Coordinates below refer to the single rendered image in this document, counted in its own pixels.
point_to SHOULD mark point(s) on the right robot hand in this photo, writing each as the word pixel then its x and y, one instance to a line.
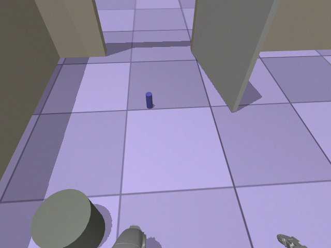
pixel 289 242

